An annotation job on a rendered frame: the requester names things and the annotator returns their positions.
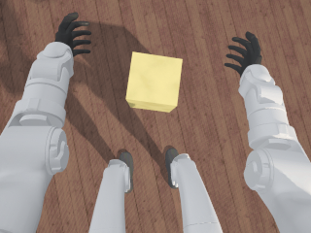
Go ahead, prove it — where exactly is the carton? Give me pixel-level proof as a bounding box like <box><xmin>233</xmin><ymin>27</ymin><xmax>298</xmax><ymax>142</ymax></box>
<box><xmin>125</xmin><ymin>51</ymin><xmax>183</xmax><ymax>113</ymax></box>

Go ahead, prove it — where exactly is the right robot forearm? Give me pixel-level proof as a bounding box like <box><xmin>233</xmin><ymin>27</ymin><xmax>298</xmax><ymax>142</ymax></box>
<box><xmin>238</xmin><ymin>64</ymin><xmax>311</xmax><ymax>163</ymax></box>

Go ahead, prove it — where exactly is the robot left upper arm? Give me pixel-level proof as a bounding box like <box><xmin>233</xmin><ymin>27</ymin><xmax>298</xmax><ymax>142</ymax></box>
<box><xmin>0</xmin><ymin>125</ymin><xmax>69</xmax><ymax>233</ymax></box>

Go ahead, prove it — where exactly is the robot right upper arm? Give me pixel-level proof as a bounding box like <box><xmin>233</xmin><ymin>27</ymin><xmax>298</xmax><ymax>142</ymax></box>
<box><xmin>243</xmin><ymin>148</ymin><xmax>311</xmax><ymax>233</ymax></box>

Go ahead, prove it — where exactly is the robot right shin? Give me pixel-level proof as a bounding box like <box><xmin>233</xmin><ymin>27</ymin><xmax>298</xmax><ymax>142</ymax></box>
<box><xmin>171</xmin><ymin>153</ymin><xmax>196</xmax><ymax>179</ymax></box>

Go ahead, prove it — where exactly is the robot left foot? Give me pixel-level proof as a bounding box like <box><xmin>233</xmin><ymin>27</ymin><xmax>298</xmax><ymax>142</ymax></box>
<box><xmin>119</xmin><ymin>151</ymin><xmax>134</xmax><ymax>194</ymax></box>

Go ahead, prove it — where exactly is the robot right hand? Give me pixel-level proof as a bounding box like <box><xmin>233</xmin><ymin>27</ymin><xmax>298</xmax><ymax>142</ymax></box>
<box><xmin>224</xmin><ymin>31</ymin><xmax>262</xmax><ymax>78</ymax></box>

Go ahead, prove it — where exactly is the left robot forearm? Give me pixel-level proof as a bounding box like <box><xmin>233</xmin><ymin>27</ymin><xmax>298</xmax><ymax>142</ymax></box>
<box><xmin>0</xmin><ymin>42</ymin><xmax>74</xmax><ymax>139</ymax></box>

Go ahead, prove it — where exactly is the robot left hand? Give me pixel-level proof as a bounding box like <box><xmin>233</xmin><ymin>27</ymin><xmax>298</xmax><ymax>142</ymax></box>
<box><xmin>54</xmin><ymin>12</ymin><xmax>91</xmax><ymax>57</ymax></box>

